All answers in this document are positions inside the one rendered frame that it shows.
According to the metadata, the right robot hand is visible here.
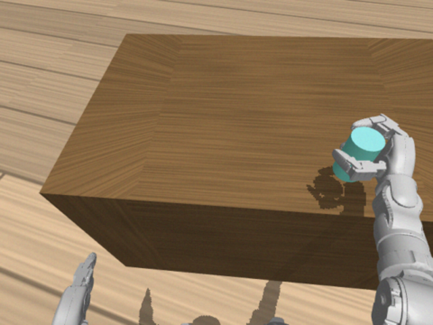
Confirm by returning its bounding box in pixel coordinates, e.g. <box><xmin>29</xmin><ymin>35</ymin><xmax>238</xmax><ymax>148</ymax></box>
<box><xmin>332</xmin><ymin>114</ymin><xmax>415</xmax><ymax>183</ymax></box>

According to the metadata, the can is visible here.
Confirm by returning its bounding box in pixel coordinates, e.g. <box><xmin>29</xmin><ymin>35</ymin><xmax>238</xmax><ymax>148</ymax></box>
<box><xmin>333</xmin><ymin>127</ymin><xmax>386</xmax><ymax>182</ymax></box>

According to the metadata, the left robot hand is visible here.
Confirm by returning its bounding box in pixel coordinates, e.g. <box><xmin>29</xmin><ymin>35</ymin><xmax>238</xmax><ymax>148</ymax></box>
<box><xmin>51</xmin><ymin>253</ymin><xmax>97</xmax><ymax>325</ymax></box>

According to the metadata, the right robot arm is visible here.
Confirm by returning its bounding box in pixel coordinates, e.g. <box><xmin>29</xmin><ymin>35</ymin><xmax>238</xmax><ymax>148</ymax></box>
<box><xmin>371</xmin><ymin>174</ymin><xmax>433</xmax><ymax>325</ymax></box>

